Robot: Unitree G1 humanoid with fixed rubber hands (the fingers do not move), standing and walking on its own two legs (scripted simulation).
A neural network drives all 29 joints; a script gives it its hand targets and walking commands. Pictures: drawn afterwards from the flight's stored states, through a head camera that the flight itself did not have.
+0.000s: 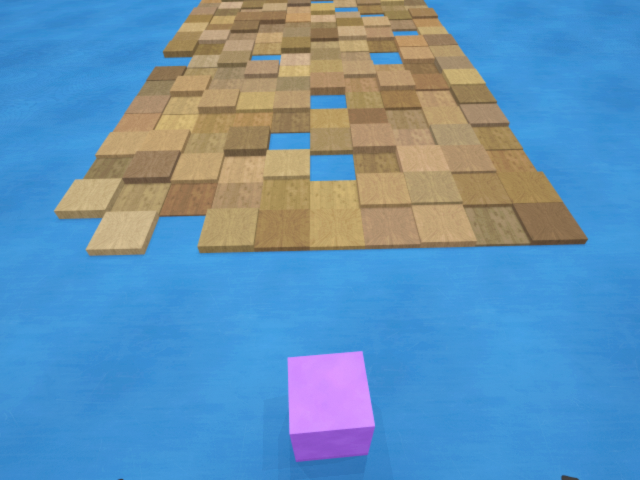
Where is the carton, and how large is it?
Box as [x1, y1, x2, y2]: [288, 351, 374, 461]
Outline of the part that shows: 361,351 288,357 289,433 296,461 367,454 374,428 374,423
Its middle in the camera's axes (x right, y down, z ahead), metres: +0.02 +0.48 +1.10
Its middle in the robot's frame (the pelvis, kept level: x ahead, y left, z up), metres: +0.46 +0.01 -0.66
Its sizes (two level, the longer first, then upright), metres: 0.210 0.200 0.250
